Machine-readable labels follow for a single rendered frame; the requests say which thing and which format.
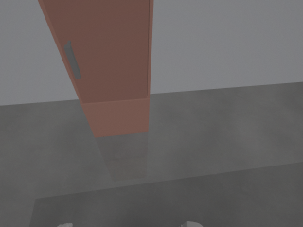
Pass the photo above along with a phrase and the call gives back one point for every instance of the cupboard door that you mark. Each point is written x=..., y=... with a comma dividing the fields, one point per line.
x=109, y=39

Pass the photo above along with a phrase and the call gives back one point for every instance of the handle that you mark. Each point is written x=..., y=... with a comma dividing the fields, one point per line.
x=72, y=60

